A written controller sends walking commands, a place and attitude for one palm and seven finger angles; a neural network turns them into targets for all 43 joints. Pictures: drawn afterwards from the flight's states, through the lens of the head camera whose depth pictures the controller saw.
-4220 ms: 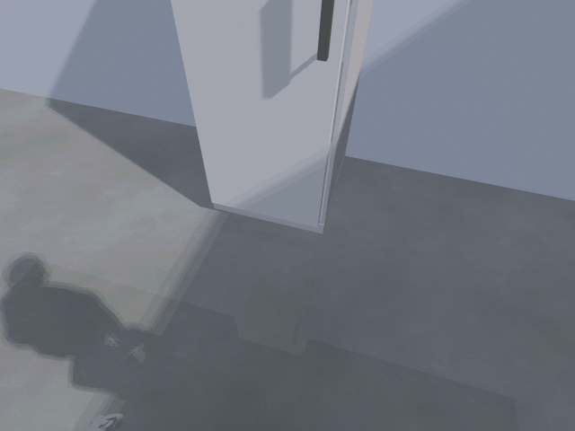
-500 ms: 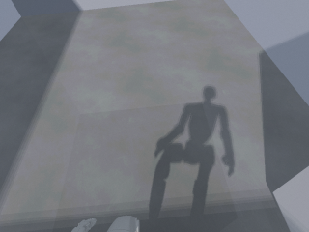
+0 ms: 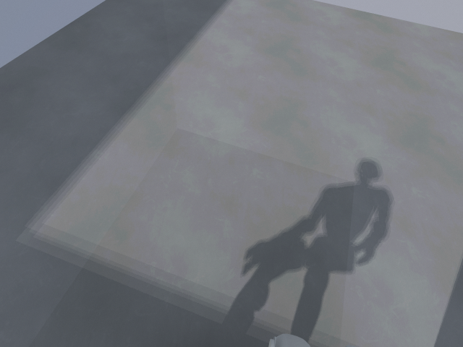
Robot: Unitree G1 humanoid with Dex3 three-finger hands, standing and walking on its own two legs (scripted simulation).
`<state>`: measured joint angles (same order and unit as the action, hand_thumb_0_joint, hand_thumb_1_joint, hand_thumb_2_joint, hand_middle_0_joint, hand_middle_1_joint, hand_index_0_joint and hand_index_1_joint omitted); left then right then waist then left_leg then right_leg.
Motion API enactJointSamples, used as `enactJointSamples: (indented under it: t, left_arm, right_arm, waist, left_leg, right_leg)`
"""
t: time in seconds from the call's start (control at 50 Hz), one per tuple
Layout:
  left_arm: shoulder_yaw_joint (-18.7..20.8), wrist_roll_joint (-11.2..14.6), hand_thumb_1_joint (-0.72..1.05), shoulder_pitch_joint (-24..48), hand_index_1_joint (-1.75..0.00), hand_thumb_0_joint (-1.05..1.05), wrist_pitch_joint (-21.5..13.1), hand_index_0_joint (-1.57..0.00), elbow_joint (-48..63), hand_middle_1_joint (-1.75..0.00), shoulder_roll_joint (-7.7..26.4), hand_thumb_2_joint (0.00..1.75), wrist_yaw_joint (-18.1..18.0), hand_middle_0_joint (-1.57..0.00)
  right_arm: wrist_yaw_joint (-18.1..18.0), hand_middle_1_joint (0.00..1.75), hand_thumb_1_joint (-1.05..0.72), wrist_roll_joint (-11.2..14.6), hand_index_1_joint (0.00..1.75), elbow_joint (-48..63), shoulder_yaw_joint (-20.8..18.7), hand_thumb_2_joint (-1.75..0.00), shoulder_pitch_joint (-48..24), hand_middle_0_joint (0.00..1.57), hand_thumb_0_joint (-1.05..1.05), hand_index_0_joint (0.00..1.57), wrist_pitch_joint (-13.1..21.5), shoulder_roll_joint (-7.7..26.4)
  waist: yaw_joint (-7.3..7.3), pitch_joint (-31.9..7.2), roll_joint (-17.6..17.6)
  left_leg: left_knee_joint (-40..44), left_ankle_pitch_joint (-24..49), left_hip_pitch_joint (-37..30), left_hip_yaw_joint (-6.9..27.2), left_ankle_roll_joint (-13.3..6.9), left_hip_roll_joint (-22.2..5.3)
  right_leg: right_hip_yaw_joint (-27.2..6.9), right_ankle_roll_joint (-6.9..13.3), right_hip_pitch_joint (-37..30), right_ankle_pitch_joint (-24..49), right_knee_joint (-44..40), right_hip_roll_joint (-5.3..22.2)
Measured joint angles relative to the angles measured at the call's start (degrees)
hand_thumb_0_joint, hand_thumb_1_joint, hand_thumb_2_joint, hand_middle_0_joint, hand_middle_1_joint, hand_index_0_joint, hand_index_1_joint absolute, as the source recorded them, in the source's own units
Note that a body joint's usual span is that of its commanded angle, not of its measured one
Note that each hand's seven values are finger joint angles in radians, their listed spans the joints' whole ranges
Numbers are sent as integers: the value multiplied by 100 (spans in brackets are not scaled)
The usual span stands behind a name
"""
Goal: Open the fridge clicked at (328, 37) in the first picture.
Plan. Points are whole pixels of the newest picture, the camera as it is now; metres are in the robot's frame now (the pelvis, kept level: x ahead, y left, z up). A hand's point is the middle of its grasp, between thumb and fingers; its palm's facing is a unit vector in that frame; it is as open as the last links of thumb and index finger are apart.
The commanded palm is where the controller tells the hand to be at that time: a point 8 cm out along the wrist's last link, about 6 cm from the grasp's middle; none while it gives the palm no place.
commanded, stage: walk to a spot facing it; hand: right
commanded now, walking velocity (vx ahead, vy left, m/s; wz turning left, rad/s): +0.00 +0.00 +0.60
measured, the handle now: out of the picture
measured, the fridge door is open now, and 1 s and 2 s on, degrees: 0 0 0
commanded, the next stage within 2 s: turn to face it in 1.96 s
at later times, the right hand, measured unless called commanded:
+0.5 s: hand out of the picture +0.12 -0.26 -0.17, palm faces -0.24 +0.95 -0.19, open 7.4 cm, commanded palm none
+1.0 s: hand (295, 342) +0.16 -0.11 -0.14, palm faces -0.54 +0.80 -0.26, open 7.4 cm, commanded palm none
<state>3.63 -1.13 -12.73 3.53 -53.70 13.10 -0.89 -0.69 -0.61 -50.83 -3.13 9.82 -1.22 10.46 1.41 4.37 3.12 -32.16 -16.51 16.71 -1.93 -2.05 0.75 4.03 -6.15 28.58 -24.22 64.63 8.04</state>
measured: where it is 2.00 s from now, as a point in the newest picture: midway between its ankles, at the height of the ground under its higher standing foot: outside the picture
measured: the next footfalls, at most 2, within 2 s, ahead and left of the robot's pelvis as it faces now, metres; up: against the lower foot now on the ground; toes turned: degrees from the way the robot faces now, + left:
right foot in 0.24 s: +0.07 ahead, -0.14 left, +0.00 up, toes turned +4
left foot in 0.78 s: -0.05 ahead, +0.07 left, +0.00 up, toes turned +36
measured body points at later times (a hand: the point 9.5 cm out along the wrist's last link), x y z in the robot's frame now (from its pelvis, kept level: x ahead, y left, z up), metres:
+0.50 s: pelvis +0.00 -0.07 +0.01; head +0.05 -0.10 +0.46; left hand +0.01 +0.19 -0.11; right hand +0.14 -0.31 -0.15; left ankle -0.09 +0.08 -0.63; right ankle +0.03 -0.14 -0.73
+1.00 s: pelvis -0.03 -0.01 +0.01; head -0.03 +0.03 +0.46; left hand -0.15 +0.22 -0.15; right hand +0.19 -0.16 -0.11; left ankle -0.08 +0.05 -0.73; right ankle +0.06 -0.15 -0.65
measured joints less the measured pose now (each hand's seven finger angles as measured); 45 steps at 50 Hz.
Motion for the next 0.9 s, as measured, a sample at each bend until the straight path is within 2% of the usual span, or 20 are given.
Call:
enactJointSamples:
  t: [0.14, 0.22, 0.24, 0.26, 0.3, 0.34, 0.38, 0.44, 0.54, 0.62, 0.72, 0.78, 0.8, 0.84, 0.86, 0.9]
  left_arm:
    - [-44, 32, 91, 417, -30, 0, -53, -19, 243, -30, -103, 90, -10, -20]
    - [-83, 74, 91, 540, -30, 0, -146, -19, 371, -30, -150, 90, -32, -20]
    - [-99, 77, 91, 549, -30, 0, -194, -19, 385, -30, -181, 90, -44, -20]
    - [-126, 61, 91, 550, -30, 0, -235, -19, 386, -30, -241, 90, -48, -20]
    - [-200, 24, 91, 483, -30, 0, -260, -20, 438, -30, -276, 90, -23, -20]
    - [-229, 1, 91, 403, -30, 0, -255, -20, 446, -30, -302, 90, -43, -20]
    - [-244, -15, 91, 316, -30, 0, -263, -20, 444, -30, -324, 90, -62, -20]
    - [-240, -6, 91, 188, -30, 0, -297, -20, 398, -30, -343, 90, -77, -20]
    - [-183, 5, 91, -22, -30, 0, -315, -20, 257, -30, -356, 90, -64, -20]
    - [-118, -9, 91, -153, -30, 0, -294, -20, 114, -30, -329, 90, -30, -20]
    - [-17, -32, 91, -255, -30, 0, -247, -20, -70, -30, -194, 90, 24, -20]
    - [36, -17, 91, -377, -30, 0, -216, -20, -126, -30, -81, 90, 56, -20]
    - [51, -4, 91, -394, -30, 0, -176, -20, -146, -30, -24, 90, 65, -20]
    - [65, 4, 91, -363, -30, 0, -22, -20, -172, -30, 62, 90, 45, -20]
    - [62, 1, 91, -346, -30, 0, 38, -20, -177, -30, 79, 90, 36, -20]
    - [57, -27, 91, -289, -30, 0, 91, -19, -182, -30, 82, 90, 55, -20]
  right_arm:
    - [43, 30, -91, -45, 30, -56, -15, -90, 52, 21, 1, 20, -76, 58]
    - [50, 30, -91, -42, 30, -57, -72, -90, 70, 21, 1, 20, -150, 174]
    - [47, 30, -91, -25, 30, -64, -95, -90, 73, 21, 1, 20, -180, 231]
    - [47, 30, -91, 1, 30, -78, -131, -90, 66, 21, 1, 20, -224, 307]
    - [55, 30, -91, -13, 30, -104, -185, -90, 93, 20, 1, 20, -296, 379]
    - [107, 30, -91, -59, 30, -132, -230, -90, 147, 20, 1, 20, -341, 428]
    - [173, 30, -91, -82, 30, -135, -271, -90, 186, 20, 1, 20, -354, 480]
    - [216, 30, -91, -72, 30, -135, -303, -90, 237, 20, 1, 20, -361, 525]
    - [228, 30, -91, -61, 30, -182, -301, -90, 266, 20, 1, 20, -430, 498]
    - [233, 30, -91, -59, 30, -199, -257, -90, 155, 20, 1, 20, -472, 410]
    - [226, 30, -91, -48, 30, -112, -174, -90, -80, 20, 1, 20, -403, 247]
    - [210, 30, -91, -44, 30, 6, -109, -90, -163, 20, 1, 20, -264, 191]
    - [179, 30, -91, -63, 30, 14, -90, -90, -200, 20, 1, 20, -180, 156]
    - [120, 30, -91, -41, 30, 39, -21, -90, -236, 20, 1, 20, -90, 87]
    - [97, 30, -91, -27, 30, 49, -5, -90, -219, 20, 1, 20, -68, 64]
    - [58, 30, -91, 5, 30, 42, -3, -90, -138, 20, 1, 20, -41, 36]
  waist:
    - [-149, -63, -177]
    - [-243, -79, -352]
    - [-246, -76, -445]
    - [-266, -55, -602]
    - [-299, -66, -668]
    - [-282, -91, -635]
    - [-259, -86, -615]
    - [-248, -69, -582]
    - [-184, -46, -503]
    - [-80, 14, -423]
    - [62, 80, -251]
    - [94, 31, -150]
    - [84, 25, -57]
    - [99, 29, 75]
    - [99, 10, 92]
    - [71, -49, 76]
  left_leg:
    - [201, 178, -23, 438, 91, 176]
    - [-1, 132, 132, 702, 249, 255]
    - [-128, 82, 191, 782, 304, 252]
    - [-368, -43, 276, 893, 330, 229]
    - [-1411, -817, 614, 774, 448, 283]
    - [-2482, -944, 922, 573, 567, 264]
    - [-3219, -760, 1111, 433, 658, 151]
    - [-3619, -531, 1181, 338, 773, -37]
    - [-3220, -549, 989, 194, 868, -291]
    - [-2530, -749, 770, -14, 844, -409]
    - [-1471, -869, 417, -276, 694, -382]
    - [-338, -251, -46, -393, 500, -307]
    - [-279, -249, -48, -394, 310, -225]
    - [-424, -350, 23, -354, 22, -108]
    - [-371, -342, -9, -320, -51, -73]
    - [-81, -195, -152, -212, -93, 3]
  right_leg:
    - [-182, -33, -254, 82, -1253, -241]
    - [-113, 61, -805, 344, -2547, -458]
    - [-45, 222, -959, 695, -2892, -512]
    - [77, 444, -1018, 792, -2945, -567]
    - [257, 731, -1091, 695, -2947, -487]
    - [389, 821, -1228, 687, -3130, -377]
    - [506, 835, -1362, 808, -3389, -318]
    - [693, 856, -1496, 951, -3671, -251]
    - [1040, 865, -1593, 979, -3792, -131]
    - [1327, 817, -1597, 926, -3702, -10]
    - [1680, 677, -1498, 778, -3364, 209]
    - [1851, 517, -1338, 551, -2865, 397]
    - [1713, 402, -1173, 239, -2480, 473]
    - [979, 261, -704, -425, -1433, 334]
    - [687, 224, -503, -486, -970, 232]
    - [297, 149, -209, -168, -335, 97]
